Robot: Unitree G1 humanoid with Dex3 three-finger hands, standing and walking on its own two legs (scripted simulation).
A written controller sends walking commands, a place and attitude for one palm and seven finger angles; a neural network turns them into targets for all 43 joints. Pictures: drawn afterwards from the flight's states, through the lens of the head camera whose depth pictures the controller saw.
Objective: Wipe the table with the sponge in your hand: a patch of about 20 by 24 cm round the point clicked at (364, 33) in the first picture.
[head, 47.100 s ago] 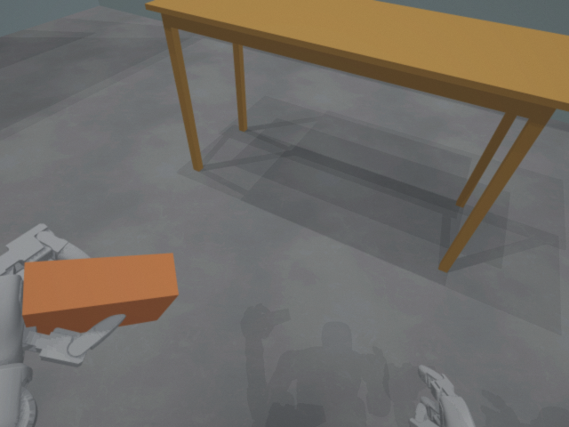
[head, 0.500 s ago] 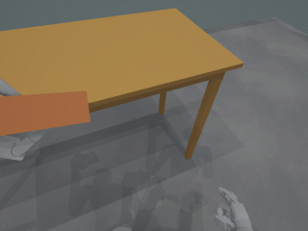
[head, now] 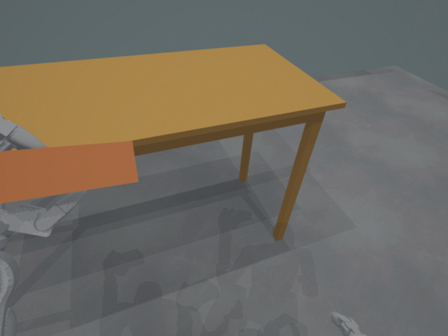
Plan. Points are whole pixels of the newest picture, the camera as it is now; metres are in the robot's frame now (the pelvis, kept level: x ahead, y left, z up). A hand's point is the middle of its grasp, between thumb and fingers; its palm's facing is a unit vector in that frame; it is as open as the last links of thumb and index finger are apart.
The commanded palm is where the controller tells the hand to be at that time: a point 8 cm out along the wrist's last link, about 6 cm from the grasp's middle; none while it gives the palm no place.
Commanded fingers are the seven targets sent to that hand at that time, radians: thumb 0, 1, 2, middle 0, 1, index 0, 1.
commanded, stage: stop stepping back and stand still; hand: left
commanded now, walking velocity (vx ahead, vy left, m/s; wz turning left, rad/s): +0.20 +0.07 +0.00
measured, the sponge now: (89, 169) +0.24 +0.19 +0.25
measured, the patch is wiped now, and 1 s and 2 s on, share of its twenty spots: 0.90 0.90 0.90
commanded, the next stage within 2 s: stand and wait in 1.04 s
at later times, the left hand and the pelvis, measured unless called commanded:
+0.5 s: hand (42, 170) +0.21 +0.23 +0.27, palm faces +0.49 -0.81 -0.33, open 9.1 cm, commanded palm +0.16 +0.28 +0.28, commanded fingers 0.00 0.10 1.30 -1.20 -1.60 -1.20 -1.60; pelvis +0.00 +0.00 +0.00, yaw +0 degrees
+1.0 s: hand (21, 158) +0.23 +0.26 +0.27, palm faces +0.49 -0.80 -0.36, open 9.1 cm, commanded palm +0.17 +0.30 +0.28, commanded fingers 0.00 0.10 1.30 -1.20 -1.60 -1.20 -1.60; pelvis +0.01 +0.02 +0.01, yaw -1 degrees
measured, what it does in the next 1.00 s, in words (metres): stands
